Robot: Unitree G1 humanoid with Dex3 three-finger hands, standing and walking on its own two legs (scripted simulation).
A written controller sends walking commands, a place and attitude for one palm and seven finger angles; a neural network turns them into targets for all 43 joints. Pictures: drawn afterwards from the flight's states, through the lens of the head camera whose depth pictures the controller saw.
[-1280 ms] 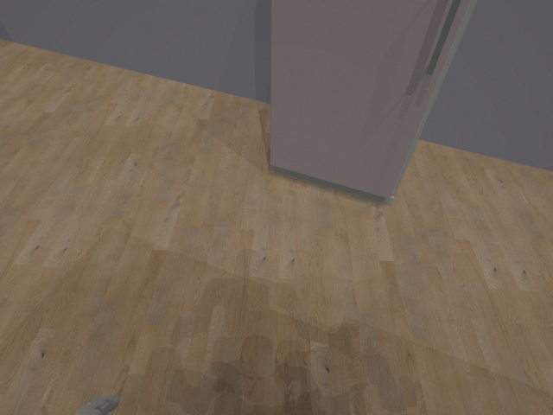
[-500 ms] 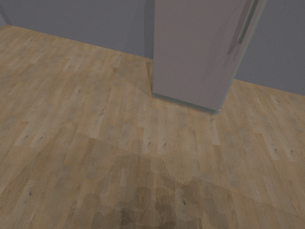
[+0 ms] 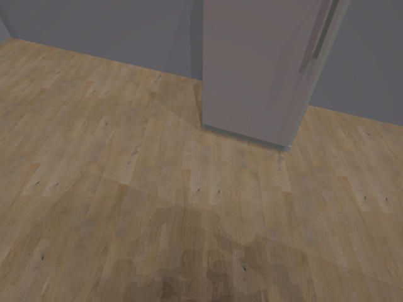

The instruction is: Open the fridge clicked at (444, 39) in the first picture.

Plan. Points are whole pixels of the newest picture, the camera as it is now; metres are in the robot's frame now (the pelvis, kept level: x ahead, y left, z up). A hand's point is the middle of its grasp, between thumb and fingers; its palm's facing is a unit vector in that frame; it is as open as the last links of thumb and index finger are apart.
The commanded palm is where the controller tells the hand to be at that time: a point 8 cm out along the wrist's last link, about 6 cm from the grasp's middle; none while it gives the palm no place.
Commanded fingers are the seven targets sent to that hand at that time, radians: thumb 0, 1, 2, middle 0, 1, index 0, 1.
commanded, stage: look at it before walking up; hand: right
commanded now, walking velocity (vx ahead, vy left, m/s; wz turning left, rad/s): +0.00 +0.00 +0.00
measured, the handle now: (331, 11) +1.15 -0.47 +0.14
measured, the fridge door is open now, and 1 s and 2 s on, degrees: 0 0 0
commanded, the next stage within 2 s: walk to a spot facing it in 0.16 s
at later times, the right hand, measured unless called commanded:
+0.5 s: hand out of the picture +0.04 -0.22 -0.18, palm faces +0.04 +0.97 -0.23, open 7.4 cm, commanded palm none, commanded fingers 0.00 -0.90 -0.90 0.20 0.30 0.20 0.30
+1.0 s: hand (279, 238) +0.34 -0.20 -0.19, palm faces -0.03 +0.99 -0.15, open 7.4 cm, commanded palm none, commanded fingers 0.00 -0.90 -0.90 0.20 0.30 0.20 0.30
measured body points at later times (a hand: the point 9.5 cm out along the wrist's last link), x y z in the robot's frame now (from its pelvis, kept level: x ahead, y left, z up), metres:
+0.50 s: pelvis +0.03 -0.01 -0.01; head +0.01 -0.02 +0.44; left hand +0.07 +0.25 -0.15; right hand +0.04 -0.27 -0.16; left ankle +0.00 +0.12 -0.75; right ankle +0.00 -0.12 -0.74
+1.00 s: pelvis +0.22 -0.03 -0.02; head +0.26 -0.03 +0.42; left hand +0.06 +0.16 -0.15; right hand +0.34 -0.25 -0.18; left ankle +0.37 +0.08 -0.73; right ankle +0.02 -0.12 -0.74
